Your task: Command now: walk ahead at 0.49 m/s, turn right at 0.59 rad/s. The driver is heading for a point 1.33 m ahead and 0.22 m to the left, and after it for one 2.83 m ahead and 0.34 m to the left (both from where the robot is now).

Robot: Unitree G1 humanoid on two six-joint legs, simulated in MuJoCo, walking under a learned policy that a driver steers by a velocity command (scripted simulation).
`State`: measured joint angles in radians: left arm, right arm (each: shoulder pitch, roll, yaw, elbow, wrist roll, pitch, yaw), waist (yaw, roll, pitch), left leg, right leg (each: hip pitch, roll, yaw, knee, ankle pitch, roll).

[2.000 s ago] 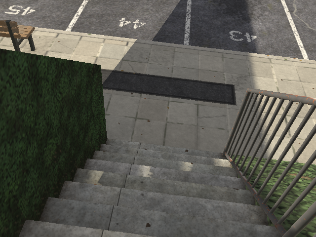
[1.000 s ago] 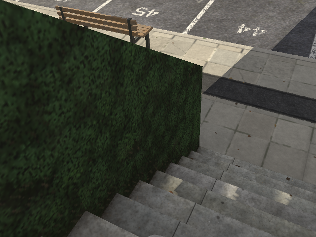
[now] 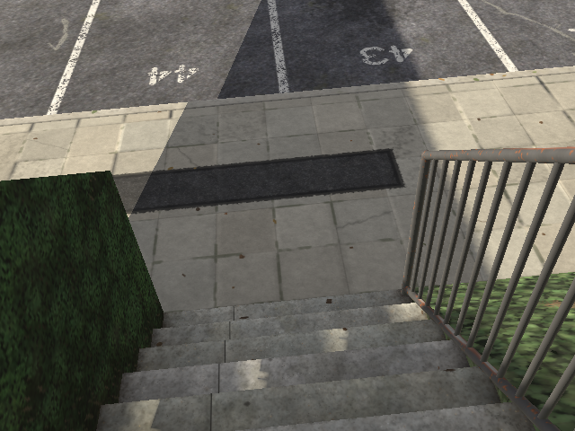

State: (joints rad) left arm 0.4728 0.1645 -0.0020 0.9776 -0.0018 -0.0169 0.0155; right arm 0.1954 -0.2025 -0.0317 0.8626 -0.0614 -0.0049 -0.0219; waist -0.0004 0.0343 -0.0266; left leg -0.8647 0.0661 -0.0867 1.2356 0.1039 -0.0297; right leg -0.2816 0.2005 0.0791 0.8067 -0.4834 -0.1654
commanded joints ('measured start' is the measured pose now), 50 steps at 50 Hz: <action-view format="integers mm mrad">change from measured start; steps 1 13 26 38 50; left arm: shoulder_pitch -6 68 -187 -239 -53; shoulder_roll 98 98 97 118 66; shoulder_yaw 13 12 36 70 2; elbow -57 -58 -84 -169 -59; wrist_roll -12 51 57 -25 23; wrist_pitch -30 18 15 -54 -77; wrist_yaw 23 37 -24 -11 -12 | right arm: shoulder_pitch -16 115 281 413 102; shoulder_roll -98 -92 -133 -106 16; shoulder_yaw -26 -26 -5 -10 -9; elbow -42 -45 74 99 -3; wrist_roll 6 83 82 11 10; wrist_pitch -11 -89 -91 -6 25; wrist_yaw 11 3 1 -36 17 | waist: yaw -18 78 98 -120 -97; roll -91 -83 89 35 -141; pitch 115 169 77 127 152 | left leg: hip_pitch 48 527 226 551 -1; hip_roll -32 7 5 -114 -120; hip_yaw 3 -43 -247 -336 -5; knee -254 -1149 -703 -34 182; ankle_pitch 304 196 -172 -216 -66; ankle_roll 7 91 253 293 73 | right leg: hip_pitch -146 -3 -290 64 -322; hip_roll -203 -85 -234 -319 -457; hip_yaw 434 363 -27 32 22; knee -162 441 345 -742 -282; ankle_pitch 190 614 965 935 530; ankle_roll -61 -66 160 135 75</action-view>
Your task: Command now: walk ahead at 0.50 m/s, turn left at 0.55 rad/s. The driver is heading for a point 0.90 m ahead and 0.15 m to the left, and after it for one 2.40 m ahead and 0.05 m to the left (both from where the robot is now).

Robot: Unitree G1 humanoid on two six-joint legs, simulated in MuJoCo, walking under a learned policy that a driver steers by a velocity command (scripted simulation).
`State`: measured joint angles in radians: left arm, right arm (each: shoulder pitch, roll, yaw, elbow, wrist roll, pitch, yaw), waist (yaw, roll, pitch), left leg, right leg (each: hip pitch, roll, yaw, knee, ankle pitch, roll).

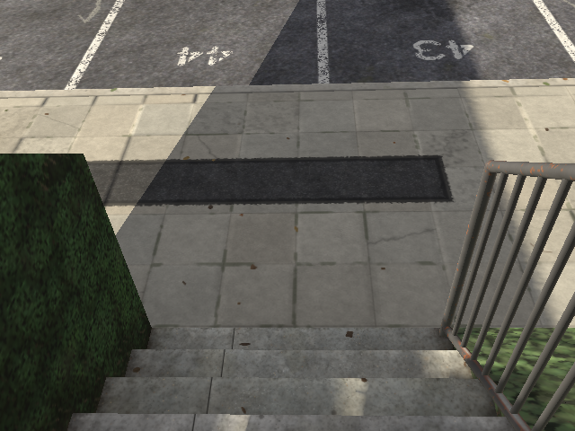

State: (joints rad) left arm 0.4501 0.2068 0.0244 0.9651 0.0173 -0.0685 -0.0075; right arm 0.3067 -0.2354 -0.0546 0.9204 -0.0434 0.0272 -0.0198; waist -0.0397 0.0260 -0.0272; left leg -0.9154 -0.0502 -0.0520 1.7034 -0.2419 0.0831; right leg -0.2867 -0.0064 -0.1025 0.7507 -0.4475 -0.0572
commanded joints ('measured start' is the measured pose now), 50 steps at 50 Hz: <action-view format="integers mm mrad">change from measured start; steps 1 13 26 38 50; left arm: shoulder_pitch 1 195 -141 -277 246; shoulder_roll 79 65 60 95 198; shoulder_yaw -17 -19 5 24 40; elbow -36 79 -135 -189 29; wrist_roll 15 40 55 43 -5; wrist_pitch -27 18 77 67 17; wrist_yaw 11 65 37 1 -18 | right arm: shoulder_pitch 74 -400 4 135 -73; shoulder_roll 34 10 -69 -70 -42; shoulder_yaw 3 16 25 18 36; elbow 3 -152 -11 -7 -100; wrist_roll -8 44 41 34 -26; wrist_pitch -6 -63 -57 -75 -62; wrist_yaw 11 67 -5 -31 -20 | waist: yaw -77 180 114 45 82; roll -164 -112 -24 88 -152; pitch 82 271 108 116 35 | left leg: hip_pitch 157 261 349 370 -392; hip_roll -13 94 230 54 30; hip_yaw -27 68 -357 -414 2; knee -263 -1233 -1238 -865 317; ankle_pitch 392 717 141 -123 -386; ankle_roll -31 31 250 194 10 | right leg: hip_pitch -305 68 -446 -281 404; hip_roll -252 -241 -45 15 -325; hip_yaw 211 90 114 164 741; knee -220 118 568 109 -247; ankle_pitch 572 308 278 791 572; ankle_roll -34 -57 128 93 -290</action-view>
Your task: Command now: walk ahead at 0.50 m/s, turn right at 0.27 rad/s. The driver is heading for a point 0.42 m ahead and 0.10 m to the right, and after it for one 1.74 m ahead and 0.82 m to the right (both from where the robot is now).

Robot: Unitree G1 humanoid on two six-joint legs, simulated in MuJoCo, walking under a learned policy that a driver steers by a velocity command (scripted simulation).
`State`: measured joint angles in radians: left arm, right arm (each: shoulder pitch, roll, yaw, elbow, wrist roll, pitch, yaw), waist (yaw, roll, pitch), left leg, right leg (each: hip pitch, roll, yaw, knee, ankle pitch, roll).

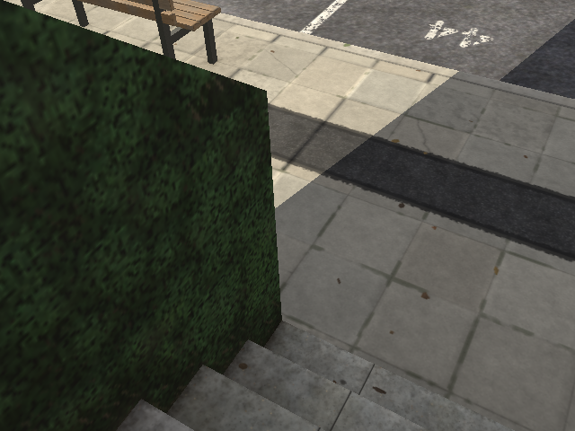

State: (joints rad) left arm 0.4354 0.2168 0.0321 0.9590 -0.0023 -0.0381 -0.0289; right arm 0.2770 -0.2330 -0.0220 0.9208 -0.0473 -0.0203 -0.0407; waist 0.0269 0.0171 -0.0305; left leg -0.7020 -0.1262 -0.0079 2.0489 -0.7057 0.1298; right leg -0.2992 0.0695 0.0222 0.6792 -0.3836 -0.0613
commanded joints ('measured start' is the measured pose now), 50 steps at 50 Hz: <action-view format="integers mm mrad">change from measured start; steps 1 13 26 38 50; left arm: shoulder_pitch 229 197 151 -291 98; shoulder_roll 161 37 75 -5 222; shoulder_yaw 20 -18 31 16 74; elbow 46 -2 17 -116 -21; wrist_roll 17 25 53 42 -44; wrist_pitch -14 4 22 39 44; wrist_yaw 16 86 67 -7 -10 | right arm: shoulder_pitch -147 -421 277 145 266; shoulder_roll -62 14 -67 -70 -100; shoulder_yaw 2 -5 -39 -5 -25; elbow -109 -163 -32 12 -64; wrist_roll -20 18 32 41 15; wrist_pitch -12 -30 -35 -95 -14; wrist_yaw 6 62 70 9 7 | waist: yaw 10 100 -61 18 45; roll -70 -89 70 35 -184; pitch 131 129 -62 106 -236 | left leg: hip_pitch -641 19 994 118 -425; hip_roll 132 103 483 337 207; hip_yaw -40 -43 -207 -30 82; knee -101 -1391 -1430 -1356 141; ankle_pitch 107 1186 1363 214 -168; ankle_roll -60 -127 55 -37 -69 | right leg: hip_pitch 285 1 -711 -227 824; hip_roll -379 -62 -22 -22 -348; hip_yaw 680 458 90 49 269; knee -227 25 1219 177 119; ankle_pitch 279 135 -334 1048 1211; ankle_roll -285 -170 -55 -24 -264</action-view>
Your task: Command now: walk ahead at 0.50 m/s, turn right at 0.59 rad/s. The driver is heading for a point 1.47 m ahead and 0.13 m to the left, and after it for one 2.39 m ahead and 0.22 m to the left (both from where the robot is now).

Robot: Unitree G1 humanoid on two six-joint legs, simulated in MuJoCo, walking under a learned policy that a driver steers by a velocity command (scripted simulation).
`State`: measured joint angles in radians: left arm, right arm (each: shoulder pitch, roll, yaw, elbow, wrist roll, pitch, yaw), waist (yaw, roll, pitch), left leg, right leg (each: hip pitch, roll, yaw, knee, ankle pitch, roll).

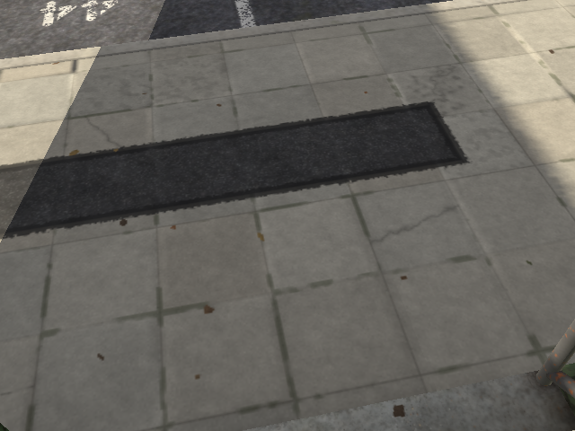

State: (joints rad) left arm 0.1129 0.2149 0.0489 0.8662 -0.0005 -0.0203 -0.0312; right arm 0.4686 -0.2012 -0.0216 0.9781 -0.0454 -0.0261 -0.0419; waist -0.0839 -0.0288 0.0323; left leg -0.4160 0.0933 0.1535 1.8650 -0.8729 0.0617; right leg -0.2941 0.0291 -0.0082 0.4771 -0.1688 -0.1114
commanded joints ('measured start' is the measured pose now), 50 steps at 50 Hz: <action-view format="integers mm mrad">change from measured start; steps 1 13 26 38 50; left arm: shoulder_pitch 446 309 355 -18 127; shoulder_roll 248 85 -10 85 33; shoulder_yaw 62 -12 -24 -2 -2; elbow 73 66 55 28 -44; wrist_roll -29 -4 21 52 14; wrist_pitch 37 -21 -15 3 -74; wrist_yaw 1 71 57 25 38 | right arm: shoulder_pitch -49 -279 280 116 102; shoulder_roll -148 -101 -145 -98 -77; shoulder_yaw -33 -40 -44 1 -10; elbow -160 -140 8 1 -4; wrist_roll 11 -17 41 71 9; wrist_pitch -11 30 -12 -49 -6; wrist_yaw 7 49 58 7 7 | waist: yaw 194 58 38 89 11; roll -84 -47 279 112 22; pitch -242 29 -135 26 64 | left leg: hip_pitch -789 -333 779 51 187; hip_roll -18 -57 167 -4 -230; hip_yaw -157 -225 -346 -598 -460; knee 212 -868 -1228 -1276 -589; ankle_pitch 126 1275 1732 777 788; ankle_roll -7 -96 124 173 131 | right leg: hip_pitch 666 -175 -625 -517 30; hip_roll -371 -78 200 -67 -91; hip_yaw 450 498 95 64 87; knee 94 187 1698 556 -503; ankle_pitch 381 -276 -746 572 707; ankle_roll -296 -162 -60 109 96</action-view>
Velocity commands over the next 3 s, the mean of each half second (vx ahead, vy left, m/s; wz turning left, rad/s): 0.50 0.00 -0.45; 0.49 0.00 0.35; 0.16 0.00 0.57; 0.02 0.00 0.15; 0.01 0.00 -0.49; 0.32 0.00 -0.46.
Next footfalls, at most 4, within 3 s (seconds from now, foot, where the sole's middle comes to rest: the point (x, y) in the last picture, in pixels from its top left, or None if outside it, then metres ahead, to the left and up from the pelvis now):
0.50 left None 0.33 0.10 -0.97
1.02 right None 0.60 -0.11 -1.17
1.60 left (234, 407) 0.83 0.20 -1.36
2.18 right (297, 382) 0.90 -0.03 -1.36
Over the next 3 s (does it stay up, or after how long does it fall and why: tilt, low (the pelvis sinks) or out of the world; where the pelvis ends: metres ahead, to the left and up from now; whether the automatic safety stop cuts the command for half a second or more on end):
stays up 1.00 0.06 -0.59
